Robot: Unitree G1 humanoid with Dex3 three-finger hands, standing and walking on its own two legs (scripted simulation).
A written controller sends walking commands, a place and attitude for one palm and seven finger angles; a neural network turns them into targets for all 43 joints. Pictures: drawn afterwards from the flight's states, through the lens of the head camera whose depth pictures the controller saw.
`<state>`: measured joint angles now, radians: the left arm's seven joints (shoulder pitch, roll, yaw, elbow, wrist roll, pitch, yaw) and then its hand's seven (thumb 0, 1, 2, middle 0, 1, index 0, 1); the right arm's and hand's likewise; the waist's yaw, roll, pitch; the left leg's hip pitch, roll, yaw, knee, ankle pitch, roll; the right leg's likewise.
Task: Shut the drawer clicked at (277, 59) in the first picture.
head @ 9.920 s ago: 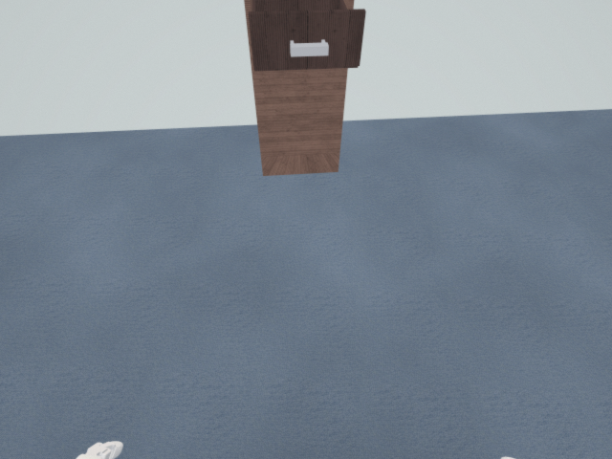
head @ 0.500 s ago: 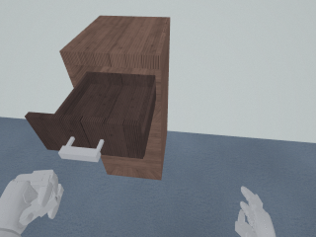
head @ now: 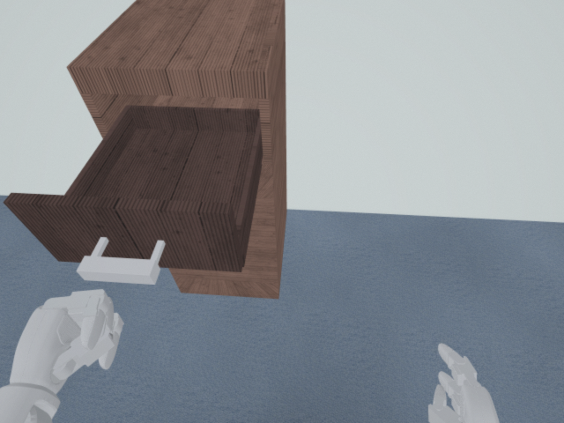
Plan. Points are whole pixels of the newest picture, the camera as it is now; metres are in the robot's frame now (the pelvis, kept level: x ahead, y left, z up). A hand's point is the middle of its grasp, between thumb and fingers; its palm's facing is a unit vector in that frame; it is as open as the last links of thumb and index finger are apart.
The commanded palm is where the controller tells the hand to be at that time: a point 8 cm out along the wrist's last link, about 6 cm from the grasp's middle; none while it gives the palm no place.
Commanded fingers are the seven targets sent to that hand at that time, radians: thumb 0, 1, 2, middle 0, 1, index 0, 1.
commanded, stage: bring the fist close to the handle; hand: left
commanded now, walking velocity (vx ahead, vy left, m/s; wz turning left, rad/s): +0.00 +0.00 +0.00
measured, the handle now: (125, 257) +0.34 +0.28 +0.03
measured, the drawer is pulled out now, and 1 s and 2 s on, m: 0.30 0.30 0.21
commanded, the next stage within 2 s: push the drawer shut in 0.92 s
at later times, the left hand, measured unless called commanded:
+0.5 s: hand (138, 321) +0.24 +0.22 +0.03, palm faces -0.01 -1.00 -0.04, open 3.3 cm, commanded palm +0.22 +0.28 +0.03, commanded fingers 0.00 0.90 0.90 -1.40 -1.60 -1.40 -1.60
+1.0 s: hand (133, 321) +0.24 +0.23 +0.02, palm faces +0.01 -1.00 -0.05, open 3.3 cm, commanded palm +0.22 +0.29 +0.03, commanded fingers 0.00 0.90 0.90 -1.40 -1.60 -1.40 -1.60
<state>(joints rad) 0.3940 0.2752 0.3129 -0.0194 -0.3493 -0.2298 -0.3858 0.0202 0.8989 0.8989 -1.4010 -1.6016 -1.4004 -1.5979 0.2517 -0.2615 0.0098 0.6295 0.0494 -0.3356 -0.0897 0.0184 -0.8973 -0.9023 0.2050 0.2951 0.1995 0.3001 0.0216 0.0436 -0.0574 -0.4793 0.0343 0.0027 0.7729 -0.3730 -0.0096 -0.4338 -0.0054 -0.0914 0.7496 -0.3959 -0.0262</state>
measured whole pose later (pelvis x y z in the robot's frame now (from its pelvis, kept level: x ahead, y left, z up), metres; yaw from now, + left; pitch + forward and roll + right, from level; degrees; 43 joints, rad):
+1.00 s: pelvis -0.01 +0.01 -0.03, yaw +0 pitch +12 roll -2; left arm 0.22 0.29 0.29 0.14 -0.34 -0.32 -0.36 0.02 0.90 0.90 -1.40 -1.60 -1.40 -1.60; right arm 0.25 -0.26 0.02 0.55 0.04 -0.19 -0.07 0.02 -0.90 -0.90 0.21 0.30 0.20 0.30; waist -0.01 0.04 -0.12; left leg -0.77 0.03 0.00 1.01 -0.46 0.00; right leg -0.71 -0.01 -0.09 0.98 -0.48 -0.02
